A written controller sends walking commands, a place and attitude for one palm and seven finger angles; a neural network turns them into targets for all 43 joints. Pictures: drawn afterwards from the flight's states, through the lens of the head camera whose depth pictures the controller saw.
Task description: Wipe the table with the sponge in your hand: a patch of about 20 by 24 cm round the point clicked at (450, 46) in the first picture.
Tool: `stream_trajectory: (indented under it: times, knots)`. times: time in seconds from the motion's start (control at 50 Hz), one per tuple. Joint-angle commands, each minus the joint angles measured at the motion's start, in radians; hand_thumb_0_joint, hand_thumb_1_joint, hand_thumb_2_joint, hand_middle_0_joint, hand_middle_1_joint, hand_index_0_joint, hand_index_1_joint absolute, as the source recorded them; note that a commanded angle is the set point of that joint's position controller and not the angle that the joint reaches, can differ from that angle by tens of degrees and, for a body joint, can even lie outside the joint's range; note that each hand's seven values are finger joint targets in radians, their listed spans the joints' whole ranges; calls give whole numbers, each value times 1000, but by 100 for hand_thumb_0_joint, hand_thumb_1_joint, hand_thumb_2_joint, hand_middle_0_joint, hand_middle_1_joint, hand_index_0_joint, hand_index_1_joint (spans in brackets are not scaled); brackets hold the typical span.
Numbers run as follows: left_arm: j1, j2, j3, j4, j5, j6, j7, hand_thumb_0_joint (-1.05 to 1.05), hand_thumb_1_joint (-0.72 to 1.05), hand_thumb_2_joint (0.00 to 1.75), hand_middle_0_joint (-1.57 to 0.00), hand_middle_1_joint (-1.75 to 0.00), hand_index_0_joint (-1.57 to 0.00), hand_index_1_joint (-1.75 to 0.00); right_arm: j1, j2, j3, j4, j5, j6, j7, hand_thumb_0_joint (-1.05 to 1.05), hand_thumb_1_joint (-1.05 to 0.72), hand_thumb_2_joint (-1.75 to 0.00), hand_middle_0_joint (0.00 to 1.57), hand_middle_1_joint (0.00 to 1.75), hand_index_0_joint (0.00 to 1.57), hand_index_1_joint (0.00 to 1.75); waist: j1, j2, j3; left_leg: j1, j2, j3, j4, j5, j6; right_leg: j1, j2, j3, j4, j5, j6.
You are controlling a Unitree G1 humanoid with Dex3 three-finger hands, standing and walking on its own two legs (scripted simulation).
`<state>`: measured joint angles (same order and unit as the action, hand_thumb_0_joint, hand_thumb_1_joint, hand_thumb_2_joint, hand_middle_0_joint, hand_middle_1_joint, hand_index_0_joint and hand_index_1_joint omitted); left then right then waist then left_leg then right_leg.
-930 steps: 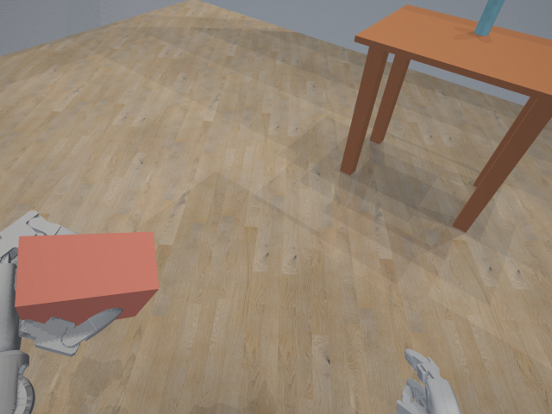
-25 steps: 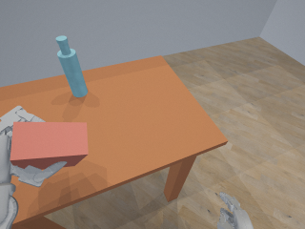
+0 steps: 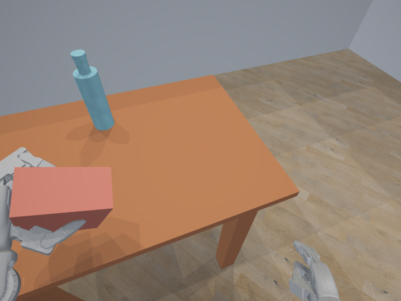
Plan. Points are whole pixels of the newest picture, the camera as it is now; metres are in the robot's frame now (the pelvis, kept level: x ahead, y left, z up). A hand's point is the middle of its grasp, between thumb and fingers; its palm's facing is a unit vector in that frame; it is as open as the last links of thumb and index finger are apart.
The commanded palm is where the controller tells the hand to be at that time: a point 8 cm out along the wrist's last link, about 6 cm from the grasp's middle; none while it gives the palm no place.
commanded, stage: come to a stop and stand still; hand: left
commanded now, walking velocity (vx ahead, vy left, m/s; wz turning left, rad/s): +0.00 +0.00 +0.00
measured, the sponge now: (77, 202) +0.23 +0.22 +0.13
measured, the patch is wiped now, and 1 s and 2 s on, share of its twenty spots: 0.00 0.00 0.00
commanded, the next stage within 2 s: look again from close up in 0.40 s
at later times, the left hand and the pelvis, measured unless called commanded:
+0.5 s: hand (44, 208) +0.20 +0.25 +0.16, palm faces +0.36 -0.85 -0.39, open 10.0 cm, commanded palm +0.15 +0.28 +0.17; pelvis -0.02 +0.00 +0.00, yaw -1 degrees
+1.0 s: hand (15, 178) +0.23 +0.29 +0.18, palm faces +0.45 -0.77 -0.46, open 10.0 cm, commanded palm +0.15 +0.29 +0.17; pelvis -0.01 +0.01 +0.00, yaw +0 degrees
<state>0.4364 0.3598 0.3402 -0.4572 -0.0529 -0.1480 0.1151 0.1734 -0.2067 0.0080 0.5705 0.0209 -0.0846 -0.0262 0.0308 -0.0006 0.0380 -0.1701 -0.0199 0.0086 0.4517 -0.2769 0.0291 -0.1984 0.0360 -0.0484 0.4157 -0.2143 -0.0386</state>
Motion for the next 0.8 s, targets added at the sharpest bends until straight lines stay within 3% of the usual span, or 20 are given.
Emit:
stream_trajectory:
  times: [0.0, 0.08, 0.1, 0.14, 0.18, 0.22, 0.26, 0.28, 0.3, 0.36, 0.38, 0.4, 0.46, 0.48, 0.5, 0.58, 0.6, 0.76, 0.78]
  knots:
    - [-86, 169, 96, -235, -7, -72, 22, 0, 10, 130, -120, -160, -120, -160, -74, -115, -44, -153, 2, -54, -12, 0, -90, -90, 20, 30, 20, 30, -19, 37, -157, -5, 102, -83, -57, 237, -7, 100, -139, 145, -60, 243, -12]
    - [-80, 210, 131, -238, -6, -70, 26, 0, 10, 130, -120, -160, -120, -160, -82, -117, -45, -151, 5, -56, -11, 0, -90, -90, 20, 30, 20, 30, -18, 65, -129, -23, 97, -86, -81, 146, -1, 74, -135, 165, -98, 144, -8]
    - [-68, 178, 108, -212, -8, -71, 22, 0, 10, 130, -120, -160, -120, -160, -74, -113, -39, -153, 0, -54, -12, 0, -90, -90, 20, 30, 20, 30, -16, 47, -117, -40, 98, -90, -90, 113, 3, 71, -135, 159, -109, 98, -4]
    - [-70, 181, 110, -201, -6, -68, 22, 0, 10, 130, -120, -160, -120, -160, -69, -119, -42, -155, 1, -54, -10, 0, -90, -90, 20, 30, 20, 30, -16, 42, -91, -54, 93, -89, -93, 62, 3, 42, -134, 173, -140, 25, -5]
    - [-60, 197, 123, -210, -4, -70, 22, 0, 10, 130, -120, -160, -120, -160, -76, -120, -44, -149, 5, -57, -10, 0, -90, -90, 20, 30, 20, 30, -18, 53, -111, -28, 97, -91, -103, 53, 9, 33, -128, 174, -140, 7, -3]
    - [-61, 182, 107, -202, -3, -68, 20, 0, 10, 130, -120, -160, -120, -160, -64, -121, -44, -157, 5, -57, -11, 0, -90, -90, 20, 30, 20, 30, -15, 25, -112, -43, 99, -95, -103, 52, 8, 48, -128, 167, -139, 1, -1]
    - [-69, 186, 109, -210, -2, -69, 21, 0, 10, 130, -120, -160, -120, -160, -63, -124, -46, -155, 4, -59, -11, 0, -90, -90, 20, 30, 20, 30, -14, 23, -121, -42, 98, -91, -97, 67, 9, 53, -132, 170, -138, 12, 0]
    - [-66, 200, 119, -226, -1, -71, 22, 0, 10, 130, -120, -160, -120, -160, -74, -125, -46, -149, 6, -63, -12, 0, -90, -90, 20, 30, 20, 30, -16, 50, -133, -26, 101, -92, -105, 65, 11, 48, -129, 165, -131, 18, 1]
    - [-64, 176, 99, -224, -1, -74, 21, 0, 10, 130, -120, -160, -120, -160, -67, -123, -44, -150, 4, -64, -13, 0, -90, -90, 20, 30, 20, 30, -15, 47, -137, -29, 107, -95, -107, 73, 13, 57, -127, 154, -120, 27, 2]
    - [-70, 189, 107, -229, 2, -71, 23, 0, 10, 130, -120, -160, -120, -160, -63, -126, -48, -150, 4, -69, -12, 0, -90, -90, 20, 30, 20, 30, -12, 32, -131, -38, 107, -96, -101, 96, 9, 64, -128, 159, -115, 58, 1]
    - [-68, 204, 119, -243, 3, -74, 25, 0, 10, 130, -120, -160, -120, -160, -68, -129, -48, -142, 5, -72, -12, 0, -90, -90, 20, 30, 20, 30, -15, 58, -142, -26, 108, -100, -109, 112, 9, 68, -124, 152, -100, 81, 0]
    - [-63, 179, 98, -235, 1, -76, 23, 0, 10, 130, -120, -160, -120, -160, -62, -124, -46, -145, 3, -74, -12, 0, -90, -90, 20, 30, 20, 30, -14, 48, -141, -29, 114, -105, -111, 123, 9, 74, -123, 139, -90, 91, 0]
    - [-70, 195, 114, -241, 4, -77, 26, 0, 10, 130, -120, -160, -120, -160, -58, -127, -49, -145, 2, -75, -12, 0, -90, -90, 20, 30, 20, 30, -12, 49, -144, -38, 118, -110, -111, 159, 2, 94, -121, 133, -73, 140, -1]
    - [-66, 199, 115, -245, 5, -78, 25, 0, 10, 130, -120, -160, -120, -160, -66, -129, -49, -139, 5, -78, -11, 0, -90, -90, 20, 30, 20, 30, -15, 77, -139, -31, 119, -111, -121, 162, 0, 84, -115, 129, -65, 138, 0]
    - [-58, 178, 101, -233, 4, -80, 23, 0, 10, 130, -120, -160, -120, -160, -60, -124, -46, -141, 1, -75, -12, 0, -90, -90, 20, 30, 20, 30, -13, 73, -135, -39, 124, -116, -125, 168, 1, 90, -113, 117, -60, 141, 1]
    - [-50, 202, 125, -240, 5, -80, 22, 0, 10, 130, -120, -160, -120, -160, -61, -125, -48, -139, 2, -74, -9, 0, -90, -90, 20, 30, 20, 30, -14, 76, -145, -28, 124, -115, -123, 204, -6, 95, -109, 118, -50, 175, 1]
    - [-44, 173, 103, -217, 2, -80, 19, 0, 10, 130, -120, -160, -120, -160, -54, -121, -45, -142, 0, -71, -10, 0, -90, -90, 20, 30, 20, 30, -12, 55, -140, -37, 128, -118, -126, 202, -8, 98, -110, 107, -50, 166, 3]
    - [-87, 170, 90, -224, 4, -72, 16, 0, 10, 130, -120, -160, -120, -160, -56, -122, -46, -146, 1, -63, -10, 0, -90, -90, 20, 30, 20, 30, -15, 50, -134, -25, 123, -107, -112, 205, -11, 91, -115, 122, -61, 188, -2]
    - [-94, 178, 94, -241, 4, -74, 17, 0, 10, 130, -120, -160, -120, -160, -65, -125, -46, -142, 3, -67, -9, 0, -90, -90, 20, 30, 20, 30, -17, 77, -136, -15, 122, -111, -124, 209, -15, 83, -107, 122, -52, 181, -2]
